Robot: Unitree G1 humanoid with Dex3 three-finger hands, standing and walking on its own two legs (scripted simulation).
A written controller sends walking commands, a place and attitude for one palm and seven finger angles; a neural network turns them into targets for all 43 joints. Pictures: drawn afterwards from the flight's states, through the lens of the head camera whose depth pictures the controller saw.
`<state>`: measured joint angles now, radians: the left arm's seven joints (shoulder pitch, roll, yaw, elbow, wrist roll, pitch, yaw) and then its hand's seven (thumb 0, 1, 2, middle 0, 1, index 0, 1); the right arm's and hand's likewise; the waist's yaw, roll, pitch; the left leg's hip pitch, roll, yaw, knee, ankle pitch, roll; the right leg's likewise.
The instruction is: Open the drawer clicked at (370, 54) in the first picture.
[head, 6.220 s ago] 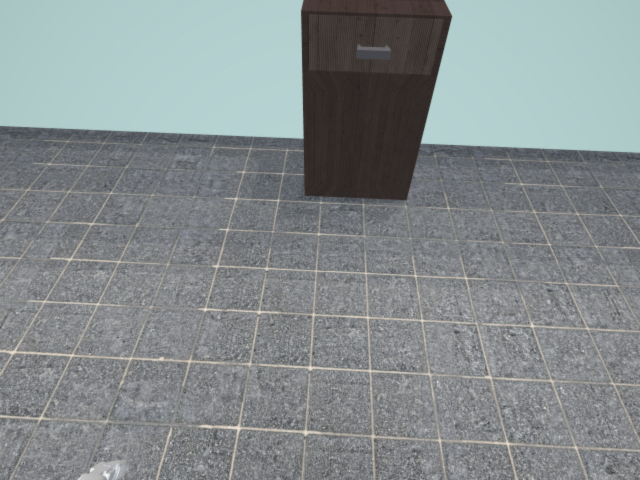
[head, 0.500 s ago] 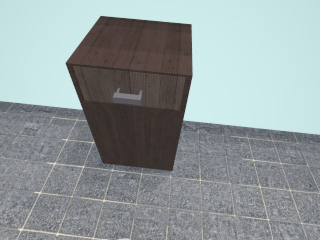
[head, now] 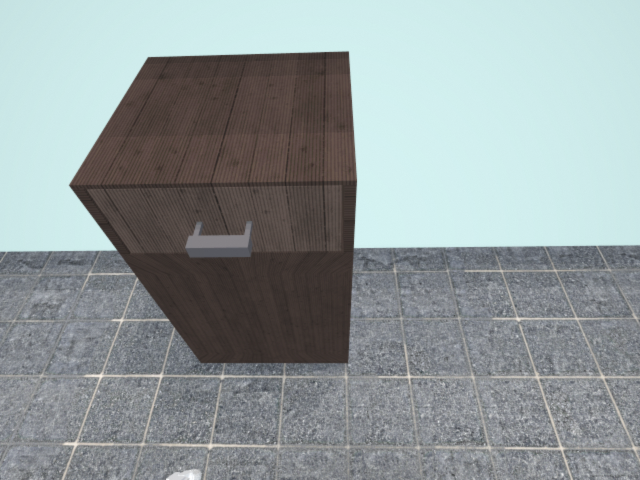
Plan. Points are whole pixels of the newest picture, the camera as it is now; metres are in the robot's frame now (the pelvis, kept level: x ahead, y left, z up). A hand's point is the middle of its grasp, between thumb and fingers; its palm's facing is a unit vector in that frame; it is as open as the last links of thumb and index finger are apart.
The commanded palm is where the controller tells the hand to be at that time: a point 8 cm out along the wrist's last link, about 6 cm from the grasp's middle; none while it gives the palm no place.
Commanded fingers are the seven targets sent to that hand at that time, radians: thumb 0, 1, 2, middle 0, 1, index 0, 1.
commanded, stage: come to a stop and stand still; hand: left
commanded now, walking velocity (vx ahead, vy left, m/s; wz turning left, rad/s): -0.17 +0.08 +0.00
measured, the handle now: (221, 236) +0.52 +0.20 -0.07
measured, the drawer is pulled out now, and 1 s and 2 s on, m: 0.00 0.00 0.00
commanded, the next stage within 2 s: look again from close up in 0.98 s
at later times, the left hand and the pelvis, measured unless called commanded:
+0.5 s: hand out of the picture -0.03 +0.23 -0.17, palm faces +0.02 -0.97 -0.24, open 7.4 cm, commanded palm none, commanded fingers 0.00 0.90 0.90 -0.20 -0.30 -0.20 -0.30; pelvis -0.04 +0.04 +0.01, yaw -2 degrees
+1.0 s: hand out of the picture -0.07 +0.16 -0.16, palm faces +0.01 -0.99 -0.16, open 7.4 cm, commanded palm none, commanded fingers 0.00 0.90 0.90 -0.20 -0.30 -0.20 -0.30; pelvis -0.06 +0.01 +0.01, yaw -2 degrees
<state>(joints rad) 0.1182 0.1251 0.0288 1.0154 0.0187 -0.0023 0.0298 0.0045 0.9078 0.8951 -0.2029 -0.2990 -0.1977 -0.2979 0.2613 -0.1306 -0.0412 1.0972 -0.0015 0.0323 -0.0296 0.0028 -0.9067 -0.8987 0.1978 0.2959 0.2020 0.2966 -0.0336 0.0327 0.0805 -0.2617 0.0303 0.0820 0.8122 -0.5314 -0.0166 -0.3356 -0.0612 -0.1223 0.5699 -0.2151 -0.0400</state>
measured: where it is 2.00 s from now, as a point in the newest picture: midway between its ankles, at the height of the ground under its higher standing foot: outside the picture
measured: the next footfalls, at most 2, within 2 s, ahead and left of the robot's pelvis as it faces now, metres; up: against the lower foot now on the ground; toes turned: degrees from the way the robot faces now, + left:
left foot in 0.20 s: +0.00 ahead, +0.14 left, +0.00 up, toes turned +3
right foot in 0.50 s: -0.02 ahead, -0.06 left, +0.00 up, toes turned +3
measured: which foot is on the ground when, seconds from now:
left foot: up 0.00-0.18, down 0.20-1.00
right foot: down 0.00-0.22, up 0.24-0.48, down 0.50-1.00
